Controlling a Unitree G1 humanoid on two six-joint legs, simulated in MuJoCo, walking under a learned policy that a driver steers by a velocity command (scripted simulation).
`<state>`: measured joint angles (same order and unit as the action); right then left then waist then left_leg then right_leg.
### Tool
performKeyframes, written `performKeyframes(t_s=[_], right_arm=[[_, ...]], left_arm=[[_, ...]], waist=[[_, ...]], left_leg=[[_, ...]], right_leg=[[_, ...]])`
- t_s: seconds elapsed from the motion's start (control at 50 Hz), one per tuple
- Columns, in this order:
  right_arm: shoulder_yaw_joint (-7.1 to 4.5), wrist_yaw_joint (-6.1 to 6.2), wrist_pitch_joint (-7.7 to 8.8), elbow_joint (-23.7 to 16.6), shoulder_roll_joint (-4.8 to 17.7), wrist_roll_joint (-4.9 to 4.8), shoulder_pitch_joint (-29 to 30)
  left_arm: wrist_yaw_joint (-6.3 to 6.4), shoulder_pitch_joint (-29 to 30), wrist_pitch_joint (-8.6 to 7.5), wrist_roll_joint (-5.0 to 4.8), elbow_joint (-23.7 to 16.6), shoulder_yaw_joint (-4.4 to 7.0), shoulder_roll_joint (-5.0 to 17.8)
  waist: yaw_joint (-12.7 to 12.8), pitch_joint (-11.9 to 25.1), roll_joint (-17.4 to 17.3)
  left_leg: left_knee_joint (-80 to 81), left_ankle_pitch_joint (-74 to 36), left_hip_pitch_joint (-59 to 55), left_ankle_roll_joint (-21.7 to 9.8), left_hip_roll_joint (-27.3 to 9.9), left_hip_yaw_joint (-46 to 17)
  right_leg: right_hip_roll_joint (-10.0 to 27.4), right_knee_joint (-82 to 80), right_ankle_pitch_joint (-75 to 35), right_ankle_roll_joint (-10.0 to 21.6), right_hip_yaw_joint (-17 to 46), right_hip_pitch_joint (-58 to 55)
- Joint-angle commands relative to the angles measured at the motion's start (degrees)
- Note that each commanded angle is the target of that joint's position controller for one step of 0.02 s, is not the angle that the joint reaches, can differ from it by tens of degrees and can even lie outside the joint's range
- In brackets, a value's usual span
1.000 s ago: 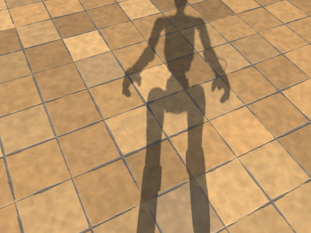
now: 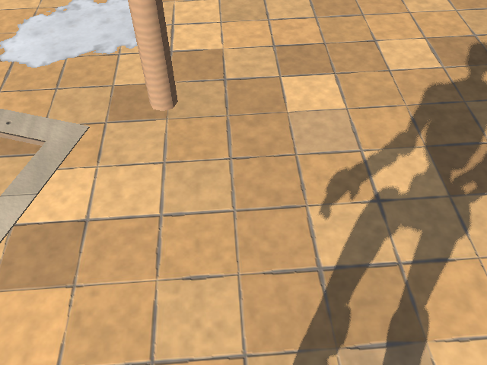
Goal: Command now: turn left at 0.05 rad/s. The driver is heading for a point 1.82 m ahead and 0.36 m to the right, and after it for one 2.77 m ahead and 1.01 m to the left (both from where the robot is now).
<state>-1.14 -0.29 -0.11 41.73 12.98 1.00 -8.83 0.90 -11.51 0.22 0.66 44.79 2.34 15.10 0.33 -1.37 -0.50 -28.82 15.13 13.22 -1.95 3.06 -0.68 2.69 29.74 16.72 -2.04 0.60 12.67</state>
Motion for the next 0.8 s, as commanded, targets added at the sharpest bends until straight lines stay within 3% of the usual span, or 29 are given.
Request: performKeyframes(t_s=[0.02, 0.24, 0.8], right_arm=[[-2.15, 0.61, 0.01, -3.4, 6.9, -0.12, 2.2], [-2.54, 1.38, -0.2, 0.9, 6.2, -0.5, -0.9], [-2.32, 2.63, -0.22, 14.5, 5.7, -0.94, -2.5]], left_arm=[[-0.18, 2.1, -1.62, 0.32, -3.2, 1.25, 6.1], [0.58, 0.6, -1.97, -0.06, -0.9, 0.49, 5.7], [1.22, -1.4, -1.45, -0.38, 10.3, -0.08, 4.3]], waist=[[-0.2, 2.2, 5.1], [0.0, 1.9, 0.3], [-0.2, -0.2, 0.4]], left_leg=[[3.6, -4.8, -1.2, -1.1, -4.5, -4.8], [2.9, -9.6, -1.9, -0.3, -4.6, -4.5], [4.6, -10.2, -3.3, 0.6, -4.3, -3.0]], right_leg=[[2.4, -5.1, -8.1, 2.2, 2.8, 0.7], [1.3, -3.8, -9.1, 2.2, 2.0, -0.1], [-0.7, -6.2, -8.5, 2.5, 0.7, -0.6]])
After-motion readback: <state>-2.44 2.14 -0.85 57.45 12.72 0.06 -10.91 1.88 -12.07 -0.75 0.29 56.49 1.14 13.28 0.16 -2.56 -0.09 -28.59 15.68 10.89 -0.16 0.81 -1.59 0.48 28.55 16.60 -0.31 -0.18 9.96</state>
